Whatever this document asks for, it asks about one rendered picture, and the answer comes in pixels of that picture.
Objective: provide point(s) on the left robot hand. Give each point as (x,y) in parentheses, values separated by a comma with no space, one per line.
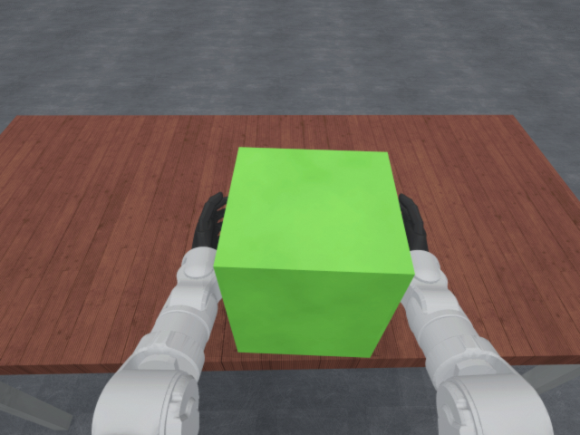
(207,229)

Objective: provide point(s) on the right robot hand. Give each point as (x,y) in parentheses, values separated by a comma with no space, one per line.
(413,224)

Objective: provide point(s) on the robot right upper arm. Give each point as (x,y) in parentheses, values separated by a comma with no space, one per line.
(490,404)

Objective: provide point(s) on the carton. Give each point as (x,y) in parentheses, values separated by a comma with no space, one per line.
(313,257)

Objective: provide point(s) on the right robot forearm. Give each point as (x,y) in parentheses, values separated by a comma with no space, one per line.
(450,343)

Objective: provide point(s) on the robot left upper arm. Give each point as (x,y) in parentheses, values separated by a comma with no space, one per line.
(149,402)

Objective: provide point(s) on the left robot forearm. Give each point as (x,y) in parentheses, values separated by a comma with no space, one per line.
(182,329)

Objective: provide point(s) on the table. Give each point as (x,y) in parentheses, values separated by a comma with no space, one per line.
(98,211)

